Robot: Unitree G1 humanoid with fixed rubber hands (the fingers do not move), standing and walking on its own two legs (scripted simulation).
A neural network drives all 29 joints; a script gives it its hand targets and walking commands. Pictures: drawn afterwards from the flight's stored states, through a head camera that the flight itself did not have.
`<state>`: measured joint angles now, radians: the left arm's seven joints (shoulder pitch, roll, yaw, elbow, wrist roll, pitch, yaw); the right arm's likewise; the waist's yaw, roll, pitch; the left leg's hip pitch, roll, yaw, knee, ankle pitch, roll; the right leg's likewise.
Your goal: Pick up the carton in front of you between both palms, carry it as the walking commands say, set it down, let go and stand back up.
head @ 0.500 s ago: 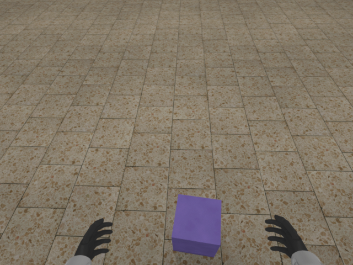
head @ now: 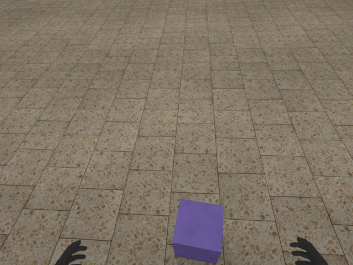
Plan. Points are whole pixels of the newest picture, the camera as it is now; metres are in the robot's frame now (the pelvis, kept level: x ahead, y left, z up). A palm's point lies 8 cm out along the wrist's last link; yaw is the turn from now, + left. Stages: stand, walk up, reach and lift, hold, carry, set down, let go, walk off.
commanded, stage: stand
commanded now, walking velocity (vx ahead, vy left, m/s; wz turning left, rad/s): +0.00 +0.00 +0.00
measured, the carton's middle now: (198, 231) +0.38 -0.05 -0.65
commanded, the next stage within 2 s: none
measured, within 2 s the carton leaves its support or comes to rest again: neither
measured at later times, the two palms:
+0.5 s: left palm out of the picture +0.09 +0.30 -0.09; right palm out of the picture +0.10 -0.30 -0.09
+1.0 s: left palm out of the picture +0.07 +0.31 -0.09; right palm out of the picture +0.07 -0.30 -0.10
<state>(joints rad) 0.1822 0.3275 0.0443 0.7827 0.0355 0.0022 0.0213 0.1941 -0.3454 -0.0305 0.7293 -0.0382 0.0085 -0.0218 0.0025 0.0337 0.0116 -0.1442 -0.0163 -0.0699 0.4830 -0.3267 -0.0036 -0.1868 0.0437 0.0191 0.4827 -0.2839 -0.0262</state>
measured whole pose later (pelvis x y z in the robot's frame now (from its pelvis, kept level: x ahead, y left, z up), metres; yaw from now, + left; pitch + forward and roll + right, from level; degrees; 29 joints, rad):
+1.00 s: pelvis -0.02 +0.00 +0.01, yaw +0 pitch -3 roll +0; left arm 0.12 0.37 0.02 1.02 0.02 -0.01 0.01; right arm 0.15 -0.39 0.00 0.98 -0.02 -0.01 -0.02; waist 0.00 0.02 0.03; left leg -0.08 -0.02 -0.06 0.36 -0.23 0.00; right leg -0.13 0.03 0.03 0.37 -0.19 -0.02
